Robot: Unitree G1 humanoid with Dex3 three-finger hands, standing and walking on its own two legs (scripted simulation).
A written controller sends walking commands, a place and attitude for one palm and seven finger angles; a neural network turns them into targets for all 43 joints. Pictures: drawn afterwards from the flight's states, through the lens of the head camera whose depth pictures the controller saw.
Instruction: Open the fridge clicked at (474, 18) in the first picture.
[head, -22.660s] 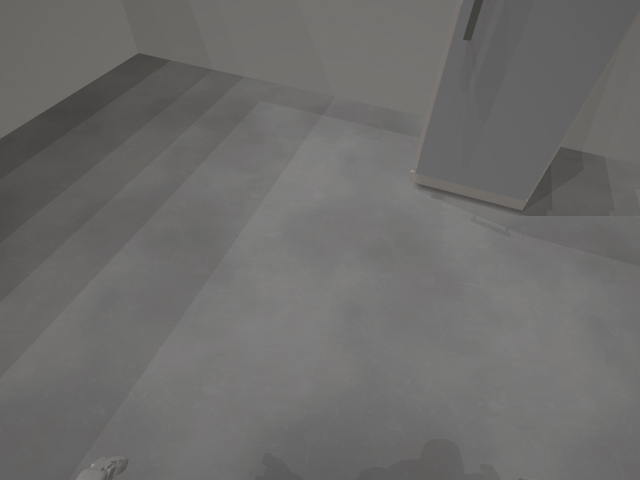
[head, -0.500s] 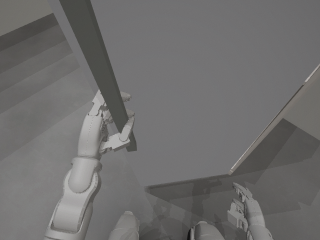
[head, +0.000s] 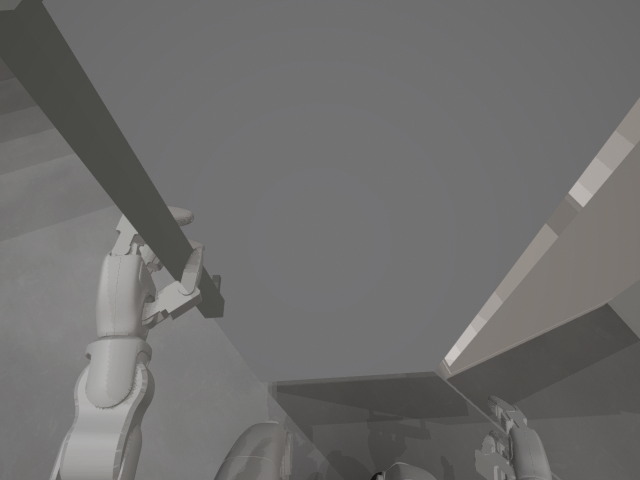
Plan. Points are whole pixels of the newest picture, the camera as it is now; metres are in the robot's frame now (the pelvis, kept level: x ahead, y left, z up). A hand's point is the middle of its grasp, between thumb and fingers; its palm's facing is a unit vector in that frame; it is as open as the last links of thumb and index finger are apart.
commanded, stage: stop walking and hold the door back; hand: left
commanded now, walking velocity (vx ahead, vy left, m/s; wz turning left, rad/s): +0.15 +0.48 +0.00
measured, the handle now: (160, 208) +0.35 +0.18 +0.16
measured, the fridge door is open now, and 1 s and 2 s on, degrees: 70 68 69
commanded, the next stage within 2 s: loosen the grip on the handle in 1.16 s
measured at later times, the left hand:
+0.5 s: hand (187, 278) +0.30 +0.15 +0.11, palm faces +0.20 -0.96 -0.20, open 6.4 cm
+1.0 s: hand (189, 257) +0.32 +0.15 +0.12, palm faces +0.21 -0.97 -0.13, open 6.2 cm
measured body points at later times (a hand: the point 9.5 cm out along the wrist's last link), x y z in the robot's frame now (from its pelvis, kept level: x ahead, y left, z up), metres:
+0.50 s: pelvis -0.13 -0.04 +0.01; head -0.08 -0.03 +0.45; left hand +0.28 +0.20 +0.13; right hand +0.05 -0.28 -0.09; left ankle -0.15 +0.06 -0.73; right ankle -0.02 -0.11 -0.69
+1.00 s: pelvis -0.12 -0.04 -0.01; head -0.08 -0.03 +0.44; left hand +0.30 +0.21 +0.13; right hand -0.01 -0.33 -0.10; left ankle -0.07 +0.09 -0.73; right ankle -0.06 -0.19 -0.73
